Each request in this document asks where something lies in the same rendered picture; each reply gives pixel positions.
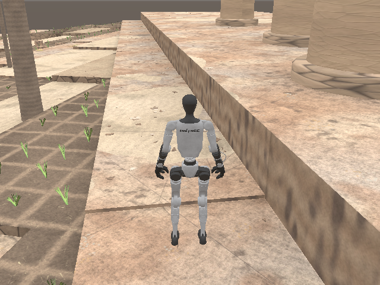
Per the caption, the robot left forearm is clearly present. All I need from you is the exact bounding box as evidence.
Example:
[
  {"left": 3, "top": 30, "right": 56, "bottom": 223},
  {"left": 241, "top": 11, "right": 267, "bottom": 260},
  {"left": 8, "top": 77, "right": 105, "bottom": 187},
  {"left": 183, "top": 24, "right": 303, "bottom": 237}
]
[{"left": 156, "top": 144, "right": 168, "bottom": 167}]

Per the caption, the robot right hand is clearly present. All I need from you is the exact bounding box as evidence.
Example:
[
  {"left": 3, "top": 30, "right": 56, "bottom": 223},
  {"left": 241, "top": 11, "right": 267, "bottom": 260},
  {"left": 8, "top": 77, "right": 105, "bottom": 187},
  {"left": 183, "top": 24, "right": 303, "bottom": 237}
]
[{"left": 211, "top": 165, "right": 225, "bottom": 179}]

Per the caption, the robot right upper arm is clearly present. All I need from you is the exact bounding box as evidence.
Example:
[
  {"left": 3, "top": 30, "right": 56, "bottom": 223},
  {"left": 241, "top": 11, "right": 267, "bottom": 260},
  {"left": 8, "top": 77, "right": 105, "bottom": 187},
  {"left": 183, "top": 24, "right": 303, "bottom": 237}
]
[{"left": 202, "top": 120, "right": 218, "bottom": 153}]

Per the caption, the robot left upper arm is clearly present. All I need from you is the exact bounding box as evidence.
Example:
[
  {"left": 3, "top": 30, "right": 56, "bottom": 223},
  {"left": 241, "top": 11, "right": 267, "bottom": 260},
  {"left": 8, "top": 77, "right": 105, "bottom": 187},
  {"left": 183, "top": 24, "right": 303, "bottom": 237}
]
[{"left": 161, "top": 120, "right": 178, "bottom": 153}]

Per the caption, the robot right forearm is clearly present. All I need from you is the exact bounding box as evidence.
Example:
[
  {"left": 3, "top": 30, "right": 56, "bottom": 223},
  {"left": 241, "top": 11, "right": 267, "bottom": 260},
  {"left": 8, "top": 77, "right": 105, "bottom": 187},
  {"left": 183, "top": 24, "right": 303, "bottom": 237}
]
[{"left": 212, "top": 144, "right": 223, "bottom": 167}]

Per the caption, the right robot foot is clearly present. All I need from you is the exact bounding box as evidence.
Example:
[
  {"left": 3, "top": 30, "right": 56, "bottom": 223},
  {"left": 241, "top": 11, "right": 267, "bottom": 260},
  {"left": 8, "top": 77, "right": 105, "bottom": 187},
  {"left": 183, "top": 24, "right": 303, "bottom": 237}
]
[{"left": 198, "top": 229, "right": 207, "bottom": 245}]

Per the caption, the right robot thigh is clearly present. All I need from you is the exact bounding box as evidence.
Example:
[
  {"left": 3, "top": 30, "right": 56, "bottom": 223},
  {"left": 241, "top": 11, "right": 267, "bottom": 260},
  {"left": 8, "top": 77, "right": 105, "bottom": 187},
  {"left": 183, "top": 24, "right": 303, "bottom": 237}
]
[{"left": 198, "top": 166, "right": 210, "bottom": 207}]

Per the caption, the robot left hand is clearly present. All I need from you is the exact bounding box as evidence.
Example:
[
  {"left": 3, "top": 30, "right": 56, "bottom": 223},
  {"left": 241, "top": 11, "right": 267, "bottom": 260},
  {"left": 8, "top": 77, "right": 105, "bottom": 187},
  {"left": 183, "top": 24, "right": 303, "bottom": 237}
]
[{"left": 155, "top": 165, "right": 169, "bottom": 179}]

